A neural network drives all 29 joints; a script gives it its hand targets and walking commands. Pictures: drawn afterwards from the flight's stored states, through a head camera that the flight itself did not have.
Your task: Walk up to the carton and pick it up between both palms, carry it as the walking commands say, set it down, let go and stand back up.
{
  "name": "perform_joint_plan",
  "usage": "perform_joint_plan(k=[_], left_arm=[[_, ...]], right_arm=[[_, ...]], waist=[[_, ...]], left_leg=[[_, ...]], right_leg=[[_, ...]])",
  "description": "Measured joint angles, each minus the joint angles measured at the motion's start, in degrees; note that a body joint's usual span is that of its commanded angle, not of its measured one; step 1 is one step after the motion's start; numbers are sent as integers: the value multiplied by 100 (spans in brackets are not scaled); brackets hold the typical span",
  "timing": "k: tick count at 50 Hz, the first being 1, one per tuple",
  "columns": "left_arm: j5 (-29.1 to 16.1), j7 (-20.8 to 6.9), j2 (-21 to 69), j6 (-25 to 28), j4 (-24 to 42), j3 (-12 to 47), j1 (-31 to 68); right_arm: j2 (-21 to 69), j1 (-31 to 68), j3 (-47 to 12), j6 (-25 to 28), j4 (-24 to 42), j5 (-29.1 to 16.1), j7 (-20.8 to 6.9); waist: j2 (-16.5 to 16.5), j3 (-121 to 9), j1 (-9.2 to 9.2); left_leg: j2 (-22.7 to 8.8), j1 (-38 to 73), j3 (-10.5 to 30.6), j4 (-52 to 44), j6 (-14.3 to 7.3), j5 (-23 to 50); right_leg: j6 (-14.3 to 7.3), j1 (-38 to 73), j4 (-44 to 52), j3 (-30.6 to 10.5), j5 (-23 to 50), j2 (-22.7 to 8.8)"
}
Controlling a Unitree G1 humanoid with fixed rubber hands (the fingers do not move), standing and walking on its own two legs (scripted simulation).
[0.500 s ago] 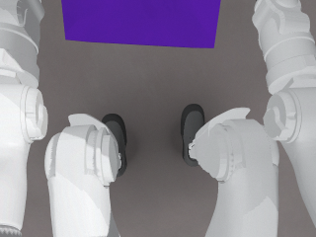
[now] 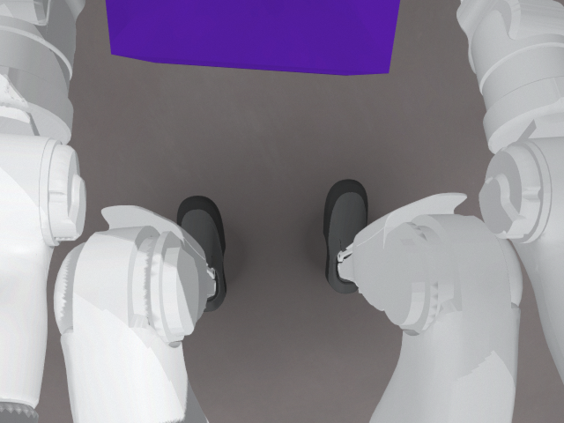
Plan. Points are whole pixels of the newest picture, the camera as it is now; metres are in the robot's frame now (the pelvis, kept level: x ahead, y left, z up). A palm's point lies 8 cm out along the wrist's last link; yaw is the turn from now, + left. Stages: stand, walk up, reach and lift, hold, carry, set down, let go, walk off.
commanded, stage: reach and lift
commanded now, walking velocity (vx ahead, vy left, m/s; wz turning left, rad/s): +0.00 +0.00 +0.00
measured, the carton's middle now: out of the picture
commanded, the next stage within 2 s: none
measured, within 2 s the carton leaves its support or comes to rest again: leaves its support in 1.30 s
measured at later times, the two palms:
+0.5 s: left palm out of the picture +0.56 +0.20 -0.19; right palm out of the picture +0.55 -0.17 -0.18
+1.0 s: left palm out of the picture +0.56 +0.19 -0.19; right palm out of the picture +0.55 -0.18 -0.18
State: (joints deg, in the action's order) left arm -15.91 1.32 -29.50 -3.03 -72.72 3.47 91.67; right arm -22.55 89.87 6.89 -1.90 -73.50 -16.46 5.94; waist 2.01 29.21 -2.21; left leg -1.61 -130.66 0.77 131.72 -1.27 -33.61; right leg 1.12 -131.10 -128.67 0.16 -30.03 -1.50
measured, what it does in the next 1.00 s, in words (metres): stands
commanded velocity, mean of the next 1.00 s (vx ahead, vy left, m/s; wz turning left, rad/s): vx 0.00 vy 0.00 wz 0.00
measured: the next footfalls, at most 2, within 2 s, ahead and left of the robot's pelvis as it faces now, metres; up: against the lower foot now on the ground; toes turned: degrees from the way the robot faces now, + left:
none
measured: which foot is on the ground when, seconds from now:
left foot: down 0.00-1.00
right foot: down 0.00-1.00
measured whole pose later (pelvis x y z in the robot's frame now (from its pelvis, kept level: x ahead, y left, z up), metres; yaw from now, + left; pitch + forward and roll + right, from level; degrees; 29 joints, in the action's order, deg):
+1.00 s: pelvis +0.01 +0.00 +0.00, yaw +1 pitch +33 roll -2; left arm -10.8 -0.6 -27.3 -8.1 -69.6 -0.2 90.5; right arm -20.1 88.6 9.5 -6.7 -69.9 -12.6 3.8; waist 2.0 28.0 -2.1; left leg -0.9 -130.3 0.9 131.9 -1.1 -34.6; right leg 1.7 -130.4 -129.3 -0.4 -31.9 -0.3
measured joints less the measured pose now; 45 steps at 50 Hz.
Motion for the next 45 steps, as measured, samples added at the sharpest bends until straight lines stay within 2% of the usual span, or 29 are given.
perform_joint_plan(k=[15,24,32,39,45], left_arm=[[-134,122,40,38,-155,335,200],[-183,169,68,81,-225,461,251],[71,85,98,-79,-286,174,297],[411,-140,166,-349,31,-227,65],[514,-210,211,-468,239,-371,-80]], right_arm=[[358,317,90,125,-205,238,119],[327,265,23,170,-155,199,115],[327,206,129,-43,-18,321,23],[299,7,343,-351,217,527,-196],[262,-99,334,-467,334,490,-248]], waist=[[-39,53,27],[-70,60,16],[-74,47,3],[-12,-72,2],[7,-120,13]], left_leg=[[24,39,-22,-100,-8,17],[57,60,-33,-140,-30,22],[82,73,-19,-110,-18,4],[74,45,-3,-25,10,-61],[70,35,10,15,20,-96]], right_leg=[[30,58,79,-33,-24,14],[78,109,118,-64,-50,37],[83,129,80,-68,-86,60],[61,77,-18,-63,-141,92],[54,63,-63,-55,-175,110]])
